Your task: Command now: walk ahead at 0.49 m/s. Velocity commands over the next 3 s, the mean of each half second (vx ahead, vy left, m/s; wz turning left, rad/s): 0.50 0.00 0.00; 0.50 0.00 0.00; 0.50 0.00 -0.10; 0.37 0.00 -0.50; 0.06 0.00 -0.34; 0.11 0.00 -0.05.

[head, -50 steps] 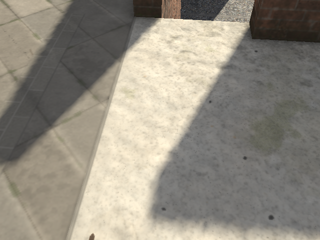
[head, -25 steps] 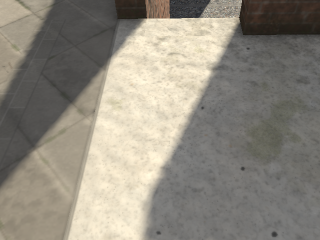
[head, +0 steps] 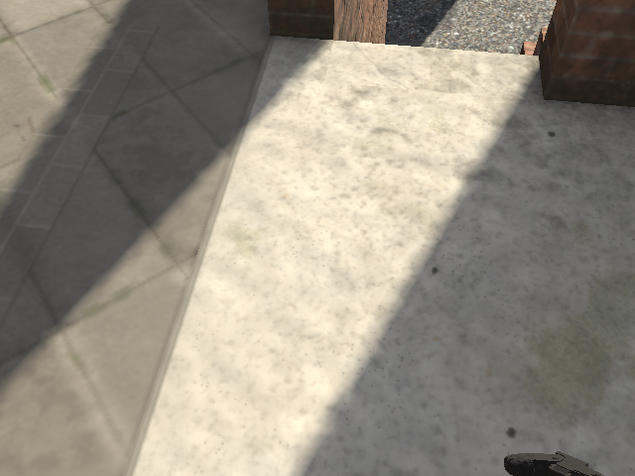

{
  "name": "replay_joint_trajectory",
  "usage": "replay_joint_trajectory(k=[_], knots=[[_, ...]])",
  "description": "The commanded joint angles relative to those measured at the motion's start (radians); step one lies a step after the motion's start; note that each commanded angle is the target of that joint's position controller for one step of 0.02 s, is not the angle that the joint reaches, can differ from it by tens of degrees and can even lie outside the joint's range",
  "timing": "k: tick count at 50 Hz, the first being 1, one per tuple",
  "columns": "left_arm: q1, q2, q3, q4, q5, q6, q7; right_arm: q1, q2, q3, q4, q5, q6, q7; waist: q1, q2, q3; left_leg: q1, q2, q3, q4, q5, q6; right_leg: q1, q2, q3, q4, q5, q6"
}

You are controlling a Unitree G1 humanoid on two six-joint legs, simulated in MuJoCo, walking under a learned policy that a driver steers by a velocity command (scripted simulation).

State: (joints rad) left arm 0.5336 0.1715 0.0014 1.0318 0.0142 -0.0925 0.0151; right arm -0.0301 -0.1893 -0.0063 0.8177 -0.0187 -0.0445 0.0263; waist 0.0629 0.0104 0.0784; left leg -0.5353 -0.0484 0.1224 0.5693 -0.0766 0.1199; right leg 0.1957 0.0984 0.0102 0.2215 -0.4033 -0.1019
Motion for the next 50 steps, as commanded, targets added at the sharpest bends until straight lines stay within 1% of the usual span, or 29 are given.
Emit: replay_joint_trajectory(k=[1, 2, 3, 4, 5, 6, 7, 8, 9, 11, 14, 18, 22, 24, 26, 27, 28, 29, 30, 31, 32, 33, 34, 36, 38, 40, 43, 46, 50], knots=[[-0.063, 0.189, 0.036, -0.046, 0.002, -0.003, 0.007, 0.415, -0.169, -0.063, 0.089, -0.007, -0.018, -0.032, -0.247, -0.084, -0.188, 0.523, 0.011, -0.065, -0.088, -0.027, 0.073, -0.215, -0.249, 0.026, 0.537, 1.137, -0.005], [-0.048, 0.139, 0.025, -0.073, 0.001, -0.004, 0.001, 0.549, -0.250, -0.086, 0.107, -0.027, -0.018, -0.043, -0.269, 0.048, -0.299, 0.710, 0.255, -0.339, -0.097, -0.163, 0.134, -0.387, -0.160, -0.029, 0.878, 0.658, -0.010], [0.088, 0.067, 0.021, -0.062, -0.023, 0.002, -0.011, 0.499, -0.252, -0.089, 0.103, -0.020, -0.009, -0.032, -0.152, 0.218, -0.363, 0.882, 0.463, -0.845, -0.227, -0.230, 0.297, -0.735, 0.016, 0.003, 1.214, -0.109, 0.021], [-0.008, 0.156, 0.035, -0.075, 0.005, 0.004, -0.007, 0.385, -0.204, -0.083, 0.088, 0.014, -0.008, -0.019, -0.143, 0.043, -0.213, 0.731, 0.414, -0.780, -0.322, -0.383, 0.272, -0.838, -0.061, 0.063, 1.205, -0.015, -0.006], [-0.105, 0.164, 0.042, -0.104, 0.008, -0.001, -0.014, 0.300, -0.148, -0.069, 0.073, 0.017, -0.014, -0.015, -0.117, 0.012, -0.091, 0.580, 0.384, -0.648, -0.371, -0.388, 0.244, -0.841, -0.101, 0.058, 1.152, 0.066, -0.009], [-0.134, 0.147, 0.042, -0.109, 0.009, 0.000, -0.018, 0.277, -0.102, -0.057, 0.084, 0.010, -0.024, -0.012, -0.081, -0.041, -0.013, 0.449, 0.346, -0.558, -0.410, -0.282, 0.207, -0.797, -0.133, 0.054, 1.083, 0.095, -0.008], [-0.139, 0.130, 0.042, -0.111, 0.017, 0.012, -0.022, 0.289, -0.078, -0.047, 0.101, 0.005, -0.036, -0.015, -0.051, -0.043, 0.003, 0.373, 0.304, -0.477, -0.422, -0.188, 0.171, -0.743, -0.160, 0.061, 1.025, 0.108, 0.001], [-0.113, 0.096, 0.034, -0.101, 0.024, 0.026, -0.029, 0.302, -0.066, -0.041, 0.120, 0.005, -0.046, -0.019, -0.027, -0.023, -0.001, 0.325, 0.273, -0.414, -0.437, -0.132, 0.147, -0.691, -0.170, 0.053, 0.987, 0.117, 0.014], [-0.108, 0.078, 0.032, -0.098, 0.025, 0.035, -0.034, 0.331, -0.070, -0.040, 0.136, 0.006, -0.056, -0.020, -0.021, -0.012, -0.004, 0.308, 0.257, -0.373, -0.444, -0.067, 0.141, -0.677, -0.174, 0.039, 0.961, 0.126, 0.023], [-0.161, 0.078, 0.033, -0.118, 0.025, 0.046, -0.041, 0.376, -0.101, -0.045, 0.162, 0.011, -0.069, -0.019, -0.018, 0.008, 0.007, 0.303, 0.236, -0.307, -0.466, -0.002, 0.135, -0.721, -0.193, 0.013, 0.900, 0.177, 0.041], [-0.320, 0.095, 0.034, -0.170, 0.020, 0.052, -0.044, 0.437, -0.115, -0.043, 0.183, 0.013, -0.067, -0.017, -0.051, 0.015, 0.035, 0.350, 0.209, -0.249, -0.486, 0.088, 0.107, -0.830, -0.217, -0.023, 0.763, 0.303, 0.065], [-0.475, 0.081, 0.025, -0.213, 0.008, 0.050, -0.047, 0.524, -0.110, -0.034, 0.207, 0.014, -0.064, -0.020, -0.102, 0.038, 0.027, 0.436, 0.184, -0.194, -0.459, 0.232, 0.054, -0.837, -0.193, -0.066, 0.560, 0.428, 0.078], [-0.591, 0.083, 0.020, -0.244, 0.006, 0.047, -0.045, 0.596, -0.112, -0.028, 0.233, 0.003, -0.058, -0.032, -0.141, 0.055, 0.030, 0.583, 0.211, -0.191, -0.413, 0.330, 0.059, -0.856, -0.158, -0.086, 0.436, 0.418, 0.066], [-0.627, 0.089, 0.021, -0.261, 0.006, 0.041, -0.044, 0.609, -0.122, -0.029, 0.244, -0.005, -0.054, -0.039, -0.142, 0.060, 0.036, 0.655, 0.241, -0.197, -0.377, 0.391, 0.075, -0.860, -0.145, -0.087, 0.395, 0.362, 0.048], [-0.601, 0.100, 0.026, -0.261, 0.006, 0.032, -0.041, 0.584, -0.134, -0.032, 0.248, -0.009, -0.052, -0.046, -0.109, 0.066, 0.027, 0.682, 0.261, -0.186, -0.314, 0.533, 0.071, -0.786, -0.120, -0.093, 0.344, 0.281, 0.017], [-0.538, 0.110, 0.033, -0.242, 0.007, 0.027, -0.035, 0.563, -0.143, -0.034, 0.247, -0.009, -0.052, -0.048, -0.076, 0.074, -0.003, 0.674, 0.259, -0.172, -0.244, 0.669, 0.058, -0.686, -0.090, -0.104, 0.319, 0.239, -0.002], [-0.415, 0.127, 0.044, -0.201, 0.008, 0.020, -0.027, 0.549, -0.152, -0.036, 0.248, -0.007, -0.050, -0.047, -0.025, 0.073, -0.063, 0.660, 0.246, -0.159, -0.115, 0.761, 0.046, -0.542, -0.057, -0.114, 0.277, 0.233, -0.025], [-0.237, 0.159, 0.061, -0.142, 0.019, 0.009, -0.017, 0.528, -0.150, -0.034, 0.242, 0.001, -0.050, -0.045, 0.051, 0.050, -0.154, 0.557, 0.212, -0.127, 0.078, 0.683, 0.026, -0.304, -0.073, -0.092, 0.231, 0.281, -0.057], [-0.051, 0.247, 0.086, -0.107, 0.046, 0.003, -0.004, 0.519, -0.116, -0.023, 0.203, 0.011, -0.054, -0.042, 0.108, -0.044, -0.289, 0.336, 0.159, -0.089, 0.377, 0.317, 0.009, -0.032, -0.305, 0.157, 0.233, 0.209, -0.114], [-0.034, 0.308, 0.103, -0.099, 0.045, 0.012, -0.012, 0.648, -0.027, -0.012, 0.206, 0.044, -0.051, -0.033, 0.043, -0.257, -0.395, -0.011, -0.032, -0.065, 0.725, -0.450, -0.030, 0.184, -0.552, 0.632, 0.123, 0.189, -0.269], [-0.107, 0.240, 0.094, -0.103, 0.005, 0.022, -0.022, 0.562, -0.134, -0.040, 0.208, 0.014, -0.047, -0.037, 0.033, -0.078, -0.292, -0.100, 0.025, -0.183, 0.773, -0.398, -0.013, 0.083, -0.488, 0.613, 0.070, 0.121, -0.233], [-0.213, 0.190, 0.079, -0.116, -0.003, 0.019, -0.026, 0.471, -0.127, -0.043, 0.173, 0.011, -0.052, -0.032, -0.007, -0.065, -0.150, -0.116, 0.065, -0.181, 0.731, -0.293, -0.011, -0.068, -0.451, 0.453, 0.037, 0.168, -0.198], [-0.261, 0.142, 0.068, -0.116, 0.001, 0.011, -0.030, 0.430, -0.107, -0.041, 0.165, 0.009, -0.054, -0.029, -0.033, -0.029, -0.087, -0.080, 0.095, -0.174, 0.681, -0.236, -0.016, -0.183, -0.407, 0.354, 0.001, 0.279, -0.169], [-0.260, 0.085, 0.050, -0.087, 0.000, -0.001, -0.024, 0.440, -0.070, -0.039, 0.169, -0.014, -0.029, -0.017, -0.086, -0.053, -0.054, 0.008, 0.126, -0.165, 0.602, -0.204, -0.037, -0.308, -0.331, 0.215, -0.036, 0.382, -0.116], [-0.202, 0.093, 0.049, -0.055, -0.004, -0.016, -0.021, 0.436, -0.050, -0.040, 0.165, -0.019, -0.011, -0.005, -0.101, -0.058, -0.053, 0.020, 0.126, -0.143, 0.567, -0.188, -0.053, -0.332, -0.310, 0.162, -0.053, 0.470, -0.113], [-0.163, 0.122, 0.054, -0.036, -0.006, -0.021, -0.019, 0.368, -0.052, -0.042, 0.140, -0.021, 0.000, 0.001, -0.103, -0.063, -0.026, -0.037, 0.140, -0.124, 0.518, -0.133, -0.068, -0.341, -0.297, 0.121, -0.081, 0.482, -0.113], [-0.107, 0.122, 0.048, -0.018, -0.005, -0.018, -0.019, 0.219, -0.064, -0.040, 0.089, -0.014, 0.005, 0.004, -0.075, -0.066, 0.013, -0.119, 0.155, -0.097, 0.389, -0.023, -0.087, -0.323, -0.275, 0.084, -0.107, 0.514, -0.102], [-0.059, 0.121, 0.042, -0.005, -0.005, -0.018, -0.017, 0.099, -0.053, -0.030, 0.051, -0.005, 0.001, 0.005, -0.045, -0.070, 0.024, -0.101, 0.138, -0.068, 0.218, 0.061, -0.093, -0.294, -0.260, 0.049, -0.107, 0.569, -0.086], [0.014, 0.129, 0.041, 0.023, 0.003, -0.014, -0.008, -0.012, -0.058, -0.024, 0.016, -0.001, -0.003, 0.002, -0.010, -0.079, 0.036, -0.101, 0.111, -0.048, 0.086, 0.074, -0.074, -0.175, -0.290, 0.043, -0.084, 0.616, -0.092]])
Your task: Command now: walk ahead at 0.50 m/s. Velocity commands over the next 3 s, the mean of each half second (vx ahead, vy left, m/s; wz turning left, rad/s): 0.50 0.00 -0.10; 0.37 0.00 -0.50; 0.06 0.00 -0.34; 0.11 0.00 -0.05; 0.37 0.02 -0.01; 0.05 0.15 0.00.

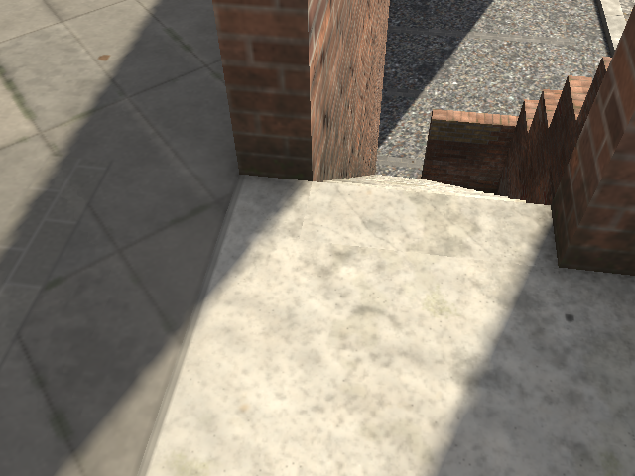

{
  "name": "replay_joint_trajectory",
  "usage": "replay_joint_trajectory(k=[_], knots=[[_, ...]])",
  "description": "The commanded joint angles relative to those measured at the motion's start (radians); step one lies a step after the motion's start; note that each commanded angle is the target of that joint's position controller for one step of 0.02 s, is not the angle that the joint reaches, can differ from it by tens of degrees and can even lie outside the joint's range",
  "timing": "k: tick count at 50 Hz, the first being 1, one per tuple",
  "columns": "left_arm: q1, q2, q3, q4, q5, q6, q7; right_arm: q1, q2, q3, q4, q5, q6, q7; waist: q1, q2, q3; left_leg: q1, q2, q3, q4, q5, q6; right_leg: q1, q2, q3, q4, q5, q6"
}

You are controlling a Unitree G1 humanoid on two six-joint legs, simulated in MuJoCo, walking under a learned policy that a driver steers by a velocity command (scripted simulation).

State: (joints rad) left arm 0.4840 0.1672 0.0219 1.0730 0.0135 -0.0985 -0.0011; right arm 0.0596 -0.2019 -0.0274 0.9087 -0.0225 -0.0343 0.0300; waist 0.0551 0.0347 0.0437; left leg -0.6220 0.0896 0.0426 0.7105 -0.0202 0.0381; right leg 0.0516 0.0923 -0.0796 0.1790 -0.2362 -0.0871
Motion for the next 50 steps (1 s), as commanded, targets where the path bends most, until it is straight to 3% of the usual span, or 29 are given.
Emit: replay_joint_trajectory(k=[1, 3, 5, 6, 7, 8, 9, 10, 11, 12, 14, 16, 18, 20, 26, 30, 33, 35, 36, 37, 38, 39, 40, 41, 42, 44, 45, 46, 50], knots=[[0.074, 0.136, 0.021, -0.011, 0.007, -0.006, 0.011, -0.121, -0.051, -0.004, -0.085, 0.002, -0.015, -0.002, 0.001, -0.103, 0.076, -0.022, -0.030, 0.030, -0.075, -0.002, 0.017, 0.005, -0.298, 0.136, -0.028, 0.468, -0.111], [0.073, 0.145, 0.025, -0.003, 0.013, -0.002, 0.018, -0.132, -0.061, -0.008, -0.097, 0.002, -0.023, -0.003, -0.009, -0.101, 0.079, -0.008, -0.041, 0.031, -0.115, -0.066, 0.042, 0.064, -0.323, 0.136, 0.013, 0.543, -0.112], [0.039, 0.159, 0.029, -0.003, 0.016, 0.001, 0.023, -0.053, -0.073, -0.018, -0.078, 0.002, -0.033, -0.011, -0.054, -0.108, 0.041, 0.134, -0.087, 0.052, -0.165, -0.143, 0.075, 0.070, -0.321, 0.109, 0.124, 0.764, -0.091], [0.025, 0.166, 0.031, -0.002, 0.014, 0.003, 0.022, 0.062, -0.086, -0.028, -0.040, 0.000, -0.041, -0.018, -0.101, -0.104, -0.017, 0.273, -0.122, 0.067, -0.205, -0.150, 0.095, 0.057, -0.304, 0.092, 0.256, 0.863, -0.077], [0.010, 0.161, 0.029, -0.008, 0.009, 0.005, 0.020, 0.237, -0.114, -0.044, 0.020, -0.010, -0.051, -0.028, -0.170, -0.074, -0.109, 0.502, -0.117, 0.053, -0.248, -0.111, 0.124, -0.035, -0.262, 0.057, 0.452, 0.806, -0.057], [0.006, 0.129, 0.018, -0.044, -0.001, 0.003, 0.017, 0.422, -0.201, -0.069, 0.054, -0.035, -0.058, -0.039, -0.224, 0.023, -0.241, 0.766, 0.112, -0.200, -0.257, -0.185, 0.181, -0.251, -0.207, 0.019, 0.758, 0.451, -0.036], [0.129, 0.043, 0.007, -0.045, -0.035, 0.006, 0.006, 0.443, -0.270, -0.086, 0.059, -0.033, -0.049, -0.033, -0.162, 0.232, -0.338, 0.974, 0.357, -0.685, -0.392, -0.237, 0.330, -0.596, -0.011, 0.007, 1.105, -0.298, 0.001], [0.035, 0.139, 0.032, -0.046, -0.005, 0.011, 0.009, 0.351, -0.213, -0.078, 0.047, 0.006, -0.037, -0.025, -0.145, 0.050, -0.235, 0.868, 0.296, -0.663, -0.443, -0.326, 0.290, -0.685, -0.073, 0.133, 1.154, -0.244, -0.017], [-0.056, 0.136, 0.036, -0.078, -0.002, 0.006, 0.003, 0.244, -0.156, -0.061, 0.029, 0.013, -0.039, -0.021, -0.108, 0.023, -0.100, 0.718, 0.262, -0.505, -0.470, -0.299, 0.255, -0.702, -0.115, 0.129, 1.116, -0.138, -0.020], [-0.093, 0.118, 0.034, -0.084, -0.001, 0.004, 0.000, 0.198, -0.106, -0.048, 0.027, 0.009, -0.047, -0.017, -0.082, -0.015, -0.041, 0.604, 0.218, -0.407, -0.507, -0.190, 0.225, -0.661, -0.147, 0.125, 1.063, -0.076, -0.016], [-0.076, 0.081, 0.032, -0.075, 0.022, 0.028, -0.009, 0.199, -0.051, -0.030, 0.052, 0.012, -0.060, -0.024, -0.030, 0.009, -0.013, 0.483, 0.142, -0.266, -0.543, -0.075, 0.174, -0.567, -0.179, 0.117, 0.981, -0.040, 0.005], [-0.070, 0.063, 0.032, -0.073, 0.021, 0.050, -0.019, 0.257, -0.063, -0.030, 0.077, 0.010, -0.076, -0.030, -0.018, 0.010, -0.013, 0.465, 0.132, -0.194, -0.561, 0.013, 0.165, -0.556, -0.172, 0.110, 0.960, -0.024, 0.018], [-0.136, 0.068, 0.035, -0.095, 0.018, 0.064, -0.024, 0.295, -0.091, -0.034, 0.092, 0.009, -0.085, -0.033, -0.019, 0.014, 0.017, 0.463, 0.125, -0.133, -0.590, 0.017, 0.150, -0.621, -0.180, 0.113, 0.924, 0.038, 0.024], [-0.221, 0.076, 0.036, -0.124, 0.014, 0.070, -0.028, 0.333, -0.089, -0.031, 0.101, 0.006, -0.086, -0.035, -0.036, 0.015, 0.045, 0.485, 0.116, -0.087, -0.609, 0.031, 0.129, -0.696, -0.183, 0.116, 0.869, 0.115, 0.030], [-0.420, 0.056, 0.018, -0.194, 0.007, 0.062, -0.036, 0.407, -0.080, -0.019, 0.117, 0.008, -0.088, -0.049, -0.079, 0.021, 0.072, 0.569, 0.103, 0.050, -0.601, 0.207, 0.083, -0.709, -0.158, 0.036, 0.593, 0.272, 0.027], [-0.509, 0.063, 0.013, -0.240, 0.009, 0.061, -0.033, 0.473, -0.093, -0.022, 0.144, -0.002, -0.080, -0.067, -0.101, 0.021, 0.085, 0.710, 0.142, 0.103, -0.538, 0.356, 0.077, -0.702, -0.132, -0.031, 0.470, 0.198, -0.008], [-0.447, 0.083, 0.025, -0.233, 0.013, 0.059, -0.025, 0.451, -0.124, -0.029, 0.143, -0.002, -0.069, -0.083, -0.056, 0.056, 0.036, 0.771, 0.162, 0.152, -0.371, 0.750, 0.068, -0.579, -0.058, -0.090, 0.434, 0.060, -0.065], [-0.284, 0.117, 0.047, -0.186, 0.015, 0.052, -0.017, 0.433, -0.151, -0.039, 0.132, -0.004, -0.054, -0.084, 0.010, 0.076, -0.058, 0.756, 0.167, 0.175, -0.106, 0.853, 0.070, -0.394, 0.004, -0.104, 0.385, -0.015, -0.119], [-0.137, 0.153, 0.067, -0.142, 0.029, 0.043, -0.012, 0.408, -0.159, -0.042, 0.115, 0.001, -0.049, -0.080, 0.085, 0.052, -0.123, 0.629, 0.149, 0.190, 0.132, 0.710, 0.049, -0.186, -0.011, -0.042, 0.297, 0.038, -0.161], [-0.033, 0.268, 0.103, -0.139, 0.046, 0.042, 0.002, 0.379, -0.122, -0.032, 0.050, 0.021, -0.057, -0.070, 0.118, -0.082, -0.244, 0.320, 0.069, 0.208, 0.508, 0.261, 0.006, 0.100, -0.267, 0.303, 0.264, 0.030, -0.262], [-0.113, 0.325, 0.116, -0.164, 0.023, 0.053, 0.004, 0.356, -0.096, -0.032, -0.015, 0.028, -0.066, -0.057, 0.040, -0.227, -0.303, -0.005, -0.162, 0.068, 0.785, -0.532, -0.034, 0.245, -0.491, 0.801, 0.146, 0.379, -0.404], [-0.137, 0.301, 0.110, -0.160, -0.003, 0.061, 0.005, 0.263, -0.133, -0.037, -0.029, 0.014, -0.070, -0.053, 0.036, -0.048, -0.211, -0.071, -0.067, -0.070, 0.758, -0.446, -0.027, 0.165, -0.449, 0.613, 0.159, 0.549, -0.371], [-0.190, 0.256, 0.099, -0.165, -0.009, 0.059, 0.008, 0.241, -0.118, -0.032, -0.041, 0.025, -0.079, -0.050, 0.007, -0.025, -0.128, -0.050, -0.038, -0.069, 0.687, -0.377, -0.031, 0.044, -0.420, 0.489, 0.151, 0.682, -0.336], [-0.233, 0.210, 0.088, -0.172, -0.012, 0.059, 0.008, 0.261, -0.109, -0.033, -0.028, 0.019, -0.075, -0.053, -0.039, 0.029, -0.063, 0.002, -0.011, -0.068, 0.589, -0.354, -0.038, -0.071, -0.362, 0.392, 0.130, 0.737, -0.278], [-0.260, 0.182, 0.079, -0.174, -0.022, 0.057, 0.012, 0.262, -0.110, -0.035, -0.033, -0.004, -0.056, -0.055, -0.066, 0.022, -0.035, 0.048, 0.000, -0.071, 0.518, -0.347, -0.051, -0.149, -0.309, 0.330, 0.120, 0.750, -0.241], [-0.261, 0.189, 0.074, -0.174, -0.016, 0.046, 0.013, 0.286, -0.089, -0.033, -0.040, -0.024, -0.012, -0.059, -0.095, -0.009, -0.058, 0.119, -0.015, -0.057, 0.446, -0.329, -0.073, -0.217, -0.258, 0.281, 0.126, 0.840, -0.209], [-0.271, 0.218, 0.080, -0.175, -0.007, 0.037, 0.014, 0.291, -0.087, -0.030, -0.047, -0.020, 0.001, -0.060, -0.103, -0.018, -0.073, 0.135, -0.023, -0.050, 0.411, -0.312, -0.083, -0.232, -0.243, 0.265, 0.133, 0.889, -0.209], [-0.245, 0.238, 0.085, -0.163, -0.014, 0.035, 0.011, 0.283, -0.080, -0.029, -0.061, -0.018, 0.012, -0.060, -0.106, -0.043, -0.086, 0.125, -0.028, -0.044, 0.382, -0.294, -0.089, -0.231, -0.223, 0.252, 0.142, 0.911, -0.194], [-0.185, 0.245, 0.087, -0.157, -0.014, 0.054, 0.017, 0.159, -0.119, -0.030, -0.126, -0.010, 0.035, -0.064, -0.059, -0.096, -0.106, 0.035, -0.027, -0.048, 0.286, -0.216, -0.105, -0.162, -0.205, 0.290, 0.168, 0.882, -0.131]])
Over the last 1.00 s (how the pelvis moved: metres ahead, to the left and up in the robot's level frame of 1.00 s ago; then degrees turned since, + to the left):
0.54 -0.04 0.02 1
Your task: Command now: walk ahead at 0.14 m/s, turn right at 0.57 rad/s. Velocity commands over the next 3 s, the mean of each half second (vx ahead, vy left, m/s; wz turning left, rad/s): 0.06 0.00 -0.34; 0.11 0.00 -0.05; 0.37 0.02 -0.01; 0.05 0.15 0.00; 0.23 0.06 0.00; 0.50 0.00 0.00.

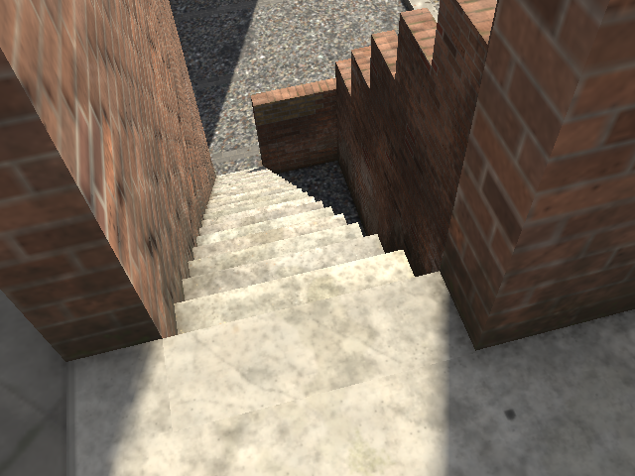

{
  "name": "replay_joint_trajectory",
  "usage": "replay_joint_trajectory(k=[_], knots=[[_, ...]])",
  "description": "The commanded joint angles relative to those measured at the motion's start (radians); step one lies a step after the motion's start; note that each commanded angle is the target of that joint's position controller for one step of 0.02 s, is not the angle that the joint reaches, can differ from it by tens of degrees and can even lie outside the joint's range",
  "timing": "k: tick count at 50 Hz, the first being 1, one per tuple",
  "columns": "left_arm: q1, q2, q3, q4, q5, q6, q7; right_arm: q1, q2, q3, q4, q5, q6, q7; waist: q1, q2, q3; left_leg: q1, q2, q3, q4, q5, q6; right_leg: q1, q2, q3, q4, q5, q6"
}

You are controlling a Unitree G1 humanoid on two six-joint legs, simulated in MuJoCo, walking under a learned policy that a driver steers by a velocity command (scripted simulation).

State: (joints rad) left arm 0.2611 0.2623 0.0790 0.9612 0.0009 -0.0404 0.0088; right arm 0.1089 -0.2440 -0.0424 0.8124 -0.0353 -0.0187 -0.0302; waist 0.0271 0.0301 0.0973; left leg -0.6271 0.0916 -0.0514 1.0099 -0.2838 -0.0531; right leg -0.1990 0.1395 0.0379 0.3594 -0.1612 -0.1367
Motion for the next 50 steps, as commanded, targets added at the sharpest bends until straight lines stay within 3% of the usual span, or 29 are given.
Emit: replay_joint_trajectory(k=[1, 3, 6, 8, 11, 13, 15, 16, 17, 18, 19, 20, 21, 23, 26, 28, 32, 34, 36, 37, 38, 41, 42, 43, 45, 46, 47, 49, 50], knots=[[0.055, 0.153, 0.031, -0.044, -0.001, 0.003, 0.012, 0.078, -0.084, -0.015, -0.045, 0.006, 0.022, -0.005, -0.017, -0.097, -0.160, 0.016, -0.028, 0.039, -0.031, 0.059, -0.015, 0.115, -0.256, 0.194, -0.008, 0.784, -0.071], [0.078, 0.164, 0.038, -0.045, -0.001, 0.011, 0.016, 0.026, -0.092, -0.012, -0.072, 0.011, 0.029, -0.003, 0.003, -0.105, -0.163, -0.004, -0.033, 0.028, -0.083, 0.086, -0.012, 0.160, -0.258, 0.224, 0.015, 0.772, -0.047], [0.080, 0.166, 0.040, -0.058, 0.005, 0.023, 0.024, -0.021, -0.097, -0.003, -0.096, 0.012, 0.025, 0.010, 0.022, -0.125, -0.154, -0.010, -0.054, 0.025, -0.128, 0.064, 0.001, 0.201, -0.270, 0.261, 0.045, 0.778, -0.070], [0.089, 0.159, 0.035, -0.061, 0.015, 0.035, 0.032, -0.034, -0.104, 0.001, -0.103, 0.017, 0.015, 0.008, 0.029, -0.116, -0.130, -0.014, -0.055, 0.017, -0.148, 0.016, 0.014, 0.228, -0.300, 0.300, 0.048, 0.757, -0.100], [0.082, 0.160, 0.031, -0.063, 0.021, 0.041, 0.036, -0.026, -0.113, 0.006, -0.105, 0.020, 0.004, 0.004, 0.032, -0.113, -0.112, 0.052, -0.071, 0.015, -0.238, -0.025, 0.046, 0.244, -0.311, 0.318, 0.094, 0.790, -0.093], [0.049, 0.158, 0.022, -0.066, 0.022, 0.046, 0.035, 0.010, -0.103, 0.010, -0.092, 0.024, 0.002, 0.001, 0.011, -0.115, -0.102, 0.167, -0.089, 0.024, -0.344, -0.043, 0.070, 0.207, -0.304, 0.329, 0.125, 0.787, -0.066], [-0.003, 0.158, 0.014, -0.070, 0.002, 0.040, 0.034, 0.098, -0.101, 0.008, -0.059, 0.014, -0.004, -0.003, -0.052, -0.107, -0.108, 0.386, -0.106, 0.042, -0.568, 0.109, 0.093, 0.118, -0.249, 0.318, 0.195, 0.694, -0.003], [-0.011, 0.143, 0.006, -0.081, -0.020, 0.027, 0.033, 0.139, -0.144, -0.001, -0.053, -0.003, -0.012, -0.012, -0.075, -0.036, -0.152, 0.539, -0.021, -0.053, -0.658, 0.358, 0.123, 0.050, -0.194, 0.282, 0.291, 0.558, 0.047], [0.032, 0.091, -0.012, -0.101, -0.019, 0.018, 0.035, 0.151, -0.202, -0.001, -0.071, -0.004, -0.013, -0.021, -0.052, 0.145, -0.214, 0.668, 0.232, -0.293, -0.657, 0.860, 0.199, -0.064, -0.093, 0.167, 0.489, 0.035, 0.091], [0.121, 0.128, 0.008, -0.076, -0.011, 0.044, 0.042, 0.158, -0.209, 0.004, -0.053, 0.030, 0.001, -0.007, -0.012, 0.221, -0.254, 0.591, 0.336, -0.427, -0.647, 1.012, 0.348, -0.080, 0.034, 0.092, 0.573, -0.533, 0.097], [0.118, 0.160, 0.013, -0.050, 0.010, 0.057, 0.044, 0.149, -0.170, 0.011, -0.048, 0.034, 0.005, 0.001, -0.001, 0.113, -0.185, 0.543, 0.307, -0.409, -0.675, 0.814, 0.369, -0.116, -0.002, 0.117, 0.683, -0.519, 0.092], [0.075, 0.150, 0.012, -0.041, 0.011, 0.065, 0.039, 0.100, -0.129, 0.023, -0.056, 0.029, 0.005, 0.005, -0.002, 0.047, -0.128, 0.477, 0.239, -0.321, -0.700, 0.622, 0.329, -0.118, -0.027, 0.130, 0.696, -0.438, 0.100], [0.052, 0.136, 0.009, -0.041, 0.008, 0.072, 0.033, 0.036, -0.109, 0.033, -0.070, 0.017, 0.012, 0.004, 0.015, 0.045, -0.104, 0.440, 0.178, -0.256, -0.737, 0.445, 0.277, -0.111, -0.050, 0.126, 0.659, -0.380, 0.117], [0.036, 0.118, 0.000, -0.027, 0.007, 0.080, 0.020, 0.018, -0.113, 0.037, -0.061, 0.006, 0.010, 0.001, 0.011, 0.105, -0.086, 0.423, 0.115, -0.179, -0.773, 0.394, 0.243, -0.079, -0.061, 0.094, 0.599, -0.298, 0.147], [0.009, 0.096, -0.017, -0.006, 0.001, 0.093, 0.018, 0.052, -0.118, 0.043, -0.025, 0.016, -0.003, 0.004, 0.004, 0.096, -0.123, 0.476, 0.096, -0.139, -0.756, 0.440, 0.228, -0.032, -0.081, 0.049, 0.444, -0.275, 0.171], [-0.009, 0.086, -0.029, 0.009, 0.008, 0.101, 0.021, 0.095, -0.123, 0.043, 0.000, 0.018, -0.004, 0.008, -0.015, 0.112, -0.131, 0.499, 0.107, -0.161, -0.748, 0.365, 0.235, -0.016, -0.097, 0.026, 0.337, -0.290, 0.166], [-0.017, 0.084, -0.039, 0.046, -0.002, 0.093, 0.026, 0.100, -0.141, 0.035, 0.027, 0.014, 0.006, 0.013, -0.020, 0.116, -0.112, 0.473, 0.098, -0.196, -0.747, 0.184, 0.223, 0.038, -0.112, -0.002, 0.117, -0.170, 0.136], [0.008, 0.072, -0.048, 0.076, 0.003, 0.080, 0.030, 0.105, -0.135, 0.035, 0.041, 0.018, 0.010, 0.016, -0.009, 0.087, -0.100, 0.414, 0.080, -0.195, -0.739, 0.107, 0.178, 0.135, -0.130, 0.009, -0.057, -0.014, 0.120], [0.003, 0.109, -0.049, 0.083, 0.020, 0.060, 0.033, 0.121, -0.113, 0.038, 0.047, 0.025, 0.002, 0.024, -0.032, 0.029, -0.104, 0.350, 0.037, -0.168, -0.731, 0.039, 0.130, 0.191, -0.227, 0.120, -0.041, 0.030, 0.100], [-0.045, 0.112, -0.050, 0.095, 0.005, 0.054, 0.028, 0.125, -0.084, 0.042, 0.060, 0.028, 0.007, 0.025, -0.059, -0.074, -0.055, 0.400, -0.021, -0.095, -0.730, 0.037, 0.117, 0.057, -0.225, 0.125, -0.033, -0.018, 0.088], [-0.035, 0.087, -0.057, 0.097, 0.002, 0.045, 0.022, 0.125, -0.098, 0.039, 0.077, 0.021, 0.011, 0.025, -0.044, -0.072, -0.078, 0.459, -0.039, -0.074, -0.694, -0.008, 0.116, 0.018, -0.223, 0.132, -0.071, -0.160, 0.083], [0.028, 0.140, -0.040, 0.113, 0.008, 0.042, 0.021, 0.092, -0.113, 0.023, 0.075, 0.006, 0.026, 0.039, -0.020, -0.133, 0.009, 0.345, -0.107, -0.014, -0.544, -0.271, 0.142, -0.061, -0.247, 0.227, -0.148, -0.589, 0.013], [0.056, 0.157, -0.032, 0.119, 0.008, 0.040, 0.021, 0.062, -0.079, 0.029, 0.064, 0.006, 0.024, 0.046, -0.003, -0.185, 0.049, 0.268, -0.137, 0.035, -0.460, -0.220, 0.134, -0.036, -0.305, 0.313, -0.209, -0.653, -0.023], [0.048, 0.179, -0.019, 0.119, 0.004, 0.034, 0.026, 0.043, -0.076, 0.029, 0.055, -0.002, 0.020, 0.047, -0.002, -0.226, 0.085, 0.229, -0.132, 0.079, -0.367, -0.115, 0.127, -0.033, -0.375, 0.381, -0.258, -0.632, -0.055], [0.055, 0.154, -0.015, 0.112, 0.013, 0.012, 0.024, 0.038, -0.095, 0.020, 0.052, -0.006, 0.006, 0.053, -0.003, -0.198, 0.075, 0.142, -0.085, 0.058, -0.258, -0.125, 0.122, 0.037, -0.421, 0.409, -0.278, -0.515, -0.087], [0.058, 0.156, -0.012, 0.111, 0.015, 0.003, 0.022, 0.039, -0.096, 0.018, 0.050, -0.004, -0.003, 0.058, -0.006, -0.179, 0.065, 0.119, -0.071, 0.054, -0.263, -0.141, 0.121, 0.078, -0.415, 0.385, -0.259, -0.455, -0.090], [0.061, 0.128, -0.017, 0.112, 0.010, -0.005, 0.022, 0.029, -0.087, 0.020, 0.043, 0.003, -0.013, 0.064, -0.009, -0.178, 0.063, 0.139, -0.062, 0.054, -0.305, -0.138, 0.124, 0.083, -0.403, 0.350, -0.241, -0.386, -0.083], [0.055, 0.131, -0.011, 0.107, 0.007, -0.016, 0.022, 0.035, -0.074, 0.019, 0.046, 0.007, -0.023, 0.065, -0.022, -0.170, 0.042, 0.248, -0.084, 0.091, -0.409, -0.114, 0.124, 0.061, -0.358, 0.266, -0.198, -0.273, -0.059], [0.040, 0.138, -0.008, 0.101, 0.002, -0.016, 0.021, 0.081, -0.064, 0.018, 0.061, 0.008, -0.025, 0.062, -0.051, -0.159, 0.027, 0.366, -0.104, 0.123, -0.497, -0.059, 0.127, 0.005, -0.337, 0.222, -0.161, -0.228, -0.045]])
Over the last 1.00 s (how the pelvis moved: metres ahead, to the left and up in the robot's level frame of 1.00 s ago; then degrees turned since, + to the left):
0.49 -0.02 0.00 -22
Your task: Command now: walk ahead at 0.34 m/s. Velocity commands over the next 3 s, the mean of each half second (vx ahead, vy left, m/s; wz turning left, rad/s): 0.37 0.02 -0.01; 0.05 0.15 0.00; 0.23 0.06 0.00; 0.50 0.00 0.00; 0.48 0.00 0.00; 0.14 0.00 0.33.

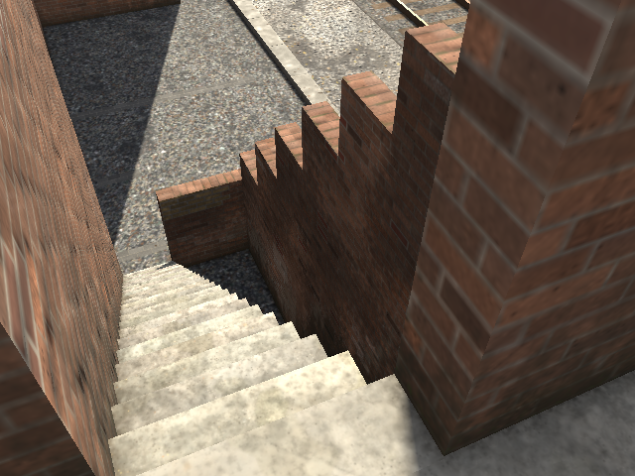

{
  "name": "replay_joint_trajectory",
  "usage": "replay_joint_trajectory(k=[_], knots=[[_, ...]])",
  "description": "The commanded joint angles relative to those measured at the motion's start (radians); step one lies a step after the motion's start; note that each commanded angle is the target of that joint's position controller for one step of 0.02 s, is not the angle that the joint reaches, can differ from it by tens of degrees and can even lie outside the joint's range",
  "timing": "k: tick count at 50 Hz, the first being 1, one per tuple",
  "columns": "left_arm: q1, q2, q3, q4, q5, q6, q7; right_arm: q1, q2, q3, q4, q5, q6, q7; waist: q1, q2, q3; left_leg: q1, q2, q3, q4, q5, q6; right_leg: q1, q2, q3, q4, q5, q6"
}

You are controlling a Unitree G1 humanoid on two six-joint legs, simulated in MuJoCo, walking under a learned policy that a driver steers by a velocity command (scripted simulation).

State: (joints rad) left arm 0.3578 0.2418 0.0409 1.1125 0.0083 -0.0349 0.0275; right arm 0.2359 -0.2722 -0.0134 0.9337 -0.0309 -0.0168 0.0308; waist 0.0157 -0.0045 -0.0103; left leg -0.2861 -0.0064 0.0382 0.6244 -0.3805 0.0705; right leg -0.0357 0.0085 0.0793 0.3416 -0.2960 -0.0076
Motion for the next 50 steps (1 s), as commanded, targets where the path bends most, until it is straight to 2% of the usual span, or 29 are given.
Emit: replay_joint_trajectory(k=[1, 2, 3, 4, 5, 6, 7, 10, 12, 16, 18, 20, 21, 22, 23, 24, 25, 26, 27, 28, 30, 34, 38, 42, 45, 47, 48, 49, 50], knots=[[-0.058, 0.156, 0.032, -0.052, -0.010, -0.019, 0.000, 0.034, -0.034, -0.014, -0.029, 0.001, -0.028, -0.005, -0.073, -0.095, 0.118, 0.172, -0.040, 0.059, -0.186, 0.082, 0.000, -0.237, -0.176, 0.137, -0.069, -0.043, -0.156], [-0.054, 0.136, 0.028, -0.058, -0.006, -0.025, -0.001, 0.124, -0.057, -0.023, 0.006, -0.002, -0.033, -0.015, -0.106, -0.028, 0.094, 0.324, -0.022, 0.003, -0.235, 0.065, 0.002, -0.336, -0.137, 0.092, 0.046, -0.053, -0.139], [-0.090, 0.072, 0.008, -0.102, -0.015, -0.029, -0.009, 0.233, -0.155, -0.047, 0.025, -0.008, -0.043, -0.026, -0.141, 0.192, 0.053, 0.441, 0.187, -0.324, -0.391, -0.155, 0.057, -0.492, -0.014, -0.033, 0.320, -0.105, -0.092], [-0.146, 0.091, 0.012, -0.151, 0.001, -0.033, -0.017, 0.350, -0.244, -0.073, 0.066, -0.002, -0.042, -0.017, -0.162, 0.326, 0.044, 0.447, 0.371, -0.645, -0.511, -0.275, 0.146, -0.634, 0.064, -0.094, 0.549, -0.262, -0.087], [-0.161, 0.119, 0.021, -0.149, 0.020, -0.031, -0.017, 0.296, -0.195, -0.065, 0.051, -0.003, -0.040, -0.027, -0.102, 0.170, 0.104, 0.369, 0.390, -0.637, -0.513, -0.281, 0.185, -0.651, -0.010, -0.026, 0.681, -0.225, -0.122], [-0.161, 0.097, 0.018, -0.138, 0.014, -0.035, -0.027, 0.206, -0.142, -0.053, 0.016, -0.008, -0.044, -0.029, -0.064, 0.082, 0.148, 0.304, 0.350, -0.555, -0.511, -0.210, 0.178, -0.652, -0.048, -0.015, 0.715, -0.134, -0.137], [-0.149, 0.077, 0.015, -0.129, 0.008, -0.041, -0.037, 0.155, -0.119, -0.047, -0.006, -0.011, -0.049, -0.032, -0.037, 0.061, 0.143, 0.287, 0.305, -0.466, -0.517, -0.097, 0.157, -0.638, -0.072, -0.025, 0.711, -0.061, -0.137], [-0.143, 0.068, 0.011, -0.126, 0.025, -0.025, -0.052, 0.150, -0.083, -0.033, -0.001, -0.006, -0.068, -0.039, -0.014, 0.078, 0.079, 0.298, 0.214, -0.266, -0.497, 0.260, 0.123, -0.597, -0.075, -0.077, 0.676, 0.058, -0.095], [-0.205, 0.062, 0.009, -0.157, 0.033, -0.028, -0.057, 0.190, -0.081, -0.031, 0.022, 0.010, -0.066, -0.046, -0.028, 0.087, 0.085, 0.295, 0.197, -0.209, -0.497, 0.329, 0.123, -0.620, -0.076, -0.100, 0.582, 0.114, -0.064], [-0.354, 0.009, -0.020, -0.238, 0.022, -0.029, -0.057, 0.245, -0.069, -0.021, 0.070, 0.008, -0.050, -0.047, -0.068, 0.118, 0.136, 0.185, 0.153, -0.128, -0.500, 0.312, 0.121, -0.503, -0.025, -0.179, 0.291, 0.143, -0.023], [-0.314, -0.004, -0.030, -0.235, 0.019, -0.023, -0.042, 0.266, -0.056, -0.013, 0.097, -0.001, -0.034, -0.051, -0.046, 0.129, 0.104, 0.168, 0.141, -0.083, -0.354, 0.715, 0.105, -0.381, 0.030, -0.217, 0.260, 0.157, -0.037], [-0.179, 0.032, -0.020, -0.200, 0.013, -0.032, -0.027, 0.227, -0.081, -0.014, 0.102, 0.014, -0.031, -0.052, 0.029, 0.117, 0.031, 0.140, 0.131, -0.073, -0.210, 0.887, 0.074, -0.188, 0.062, -0.208, 0.221, 0.234, -0.068], [-0.076, 0.049, -0.013, -0.164, 0.027, -0.042, -0.023, 0.195, -0.093, -0.013, 0.102, 0.031, -0.031, -0.051, 0.086, 0.075, -0.009, 0.114, 0.098, -0.042, -0.085, 0.892, 0.050, -0.061, 0.062, -0.202, 0.158, 0.322, -0.085], [0.057, 0.098, 0.004, -0.134, 0.054, -0.060, -0.013, 0.180, -0.076, -0.005, 0.080, 0.057, -0.038, -0.055, 0.130, 0.001, -0.073, 0.006, 0.067, -0.026, 0.095, 0.621, 0.017, 0.114, -0.096, -0.054, 0.142, 0.447, -0.113], [0.147, 0.194, 0.020, -0.141, 0.064, -0.059, -0.011, 0.262, -0.032, -0.004, 0.073, 0.042, -0.035, -0.063, 0.106, -0.162, -0.181, -0.090, -0.052, 0.046, 0.426, -0.131, -0.010, 0.234, -0.410, 0.296, 0.124, 0.808, -0.179], [0.183, 0.263, 0.041, -0.135, 0.004, -0.040, -0.013, 0.425, -0.019, -0.016, 0.124, 0.051, -0.011, -0.069, 0.072, -0.186, -0.298, -0.150, -0.096, -0.075, 0.615, -0.229, -0.024, 0.251, -0.496, 0.489, 0.059, 0.779, -0.333], [0.062, 0.192, 0.031, -0.165, -0.020, -0.031, -0.017, 0.372, -0.056, -0.021, 0.131, 0.016, 0.009, -0.069, 0.036, -0.069, -0.180, -0.197, -0.034, -0.107, 0.670, -0.161, -0.040, 0.118, -0.448, 0.432, -0.001, 0.518, -0.329], [-0.080, 0.129, 0.009, -0.220, -0.011, -0.026, 0.004, 0.194, -0.093, -0.040, 0.077, 0.007, 0.037, -0.078, 0.040, 0.002, 0.011, -0.243, -0.059, -0.119, 0.737, -0.123, -0.083, -0.043, -0.464, 0.352, 0.015, 1.021, -0.321], [-0.055, 0.118, 0.005, -0.214, -0.005, -0.041, 0.002, 0.174, -0.076, -0.045, 0.060, -0.001, 0.053, -0.086, 0.029, 0.003, -0.001, -0.223, -0.049, -0.168, 0.719, -0.078, -0.098, -0.069, -0.403, 0.223, 0.044, 1.209, -0.288], [-0.043, 0.088, -0.004, -0.209, 0.005, -0.044, 0.002, 0.201, -0.062, -0.050, 0.058, -0.009, 0.065, -0.087, 0.014, -0.039, -0.024, -0.204, -0.042, -0.202, 0.678, -0.026, -0.104, -0.095, -0.350, 0.137, 0.046, 1.201, -0.257], [-0.070, 0.071, -0.010, -0.222, 0.008, -0.041, -0.002, 0.233, -0.054, -0.060, 0.043, -0.001, 0.091, -0.077, -0.031, -0.080, -0.074, -0.154, -0.046, -0.198, 0.630, 0.040, -0.116, -0.131, -0.295, 0.063, 0.036, 1.009, -0.214], [-0.086, 0.122, 0.007, -0.256, 0.032, -0.011, 0.005, 0.124, -0.045, -0.066, -0.032, -0.006, 0.117, -0.045, -0.027, -0.121, -0.076, -0.176, -0.061, -0.165, 0.593, 0.089, -0.139, -0.238, -0.268, 0.029, -0.017, 0.608, -0.238], [-0.050, 0.154, 0.030, -0.250, 0.029, -0.002, 0.011, 0.032, -0.033, -0.054, -0.094, -0.022, 0.135, -0.043, -0.006, -0.144, -0.013, -0.231, -0.022, -0.146, 0.456, 0.142, -0.159, -0.284, -0.268, 0.081, -0.092, 0.143, -0.222], [-0.062, 0.190, 0.057, -0.254, 0.032, 0.005, 0.012, 0.022, -0.049, -0.053, -0.131, -0.020, 0.141, -0.048, 0.002, -0.204, -0.006, -0.205, 0.021, -0.097, 0.291, 0.082, -0.155, -0.278, -0.306, 0.144, -0.129, -0.031, -0.214], [-0.126, 0.223, 0.077, -0.276, 0.041, 0.039, 0.012, 0.059, -0.058, -0.054, -0.152, -0.008, 0.134, -0.036, -0.002, -0.232, -0.018, -0.043, 0.015, -0.036, 0.100, 0.016, -0.128, -0.335, -0.290, 0.129, -0.124, -0.106, -0.173], [-0.143, 0.229, 0.084, -0.276, 0.037, 0.061, 0.014, 0.133, -0.045, -0.054, -0.138, -0.007, 0.125, -0.033, -0.023, -0.182, -0.010, 0.096, -0.003, 0.013, -0.116, 0.086, -0.082, -0.380, -0.270, 0.123, -0.078, -0.150, -0.134], [-0.118, 0.187, 0.077, -0.266, 0.040, 0.065, 0.009, 0.176, -0.044, -0.054, -0.117, -0.009, 0.109, -0.035, -0.035, -0.095, 0.000, 0.181, -0.012, -0.025, -0.225, 0.094, -0.062, -0.427, -0.206, 0.072, 0.035, -0.157, -0.098], [-0.041, 0.098, 0.058, -0.258, 0.045, 0.077, -0.003, 0.192, -0.078, -0.053, -0.132, -0.013, 0.086, -0.037, -0.021, 0.187, 0.015, 0.165, 0.179, -0.299, -0.473, -0.034, -0.033, -0.481, -0.074, -0.077, 0.318, -0.196, -0.048], [-0.049, -0.009, 0.034, -0.283, 0.034, 0.091, 0.011, 0.084, -0.176, -0.057, -0.185, 0.013, 0.074, -0.046, 0.019, 0.407, 0.051, 0.029, 0.298, -0.456, -0.506, 0.106, 0.047, -0.566, 0.068, -0.115, 0.459, -0.322, -0.017]])
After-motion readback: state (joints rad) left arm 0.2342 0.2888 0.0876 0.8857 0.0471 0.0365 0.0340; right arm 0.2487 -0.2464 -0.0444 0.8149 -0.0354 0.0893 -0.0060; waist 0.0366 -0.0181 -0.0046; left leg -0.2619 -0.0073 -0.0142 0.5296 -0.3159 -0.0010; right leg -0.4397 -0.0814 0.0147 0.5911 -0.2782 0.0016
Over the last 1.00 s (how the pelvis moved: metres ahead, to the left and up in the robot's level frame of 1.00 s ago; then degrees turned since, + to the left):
0.14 0.07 0.00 -9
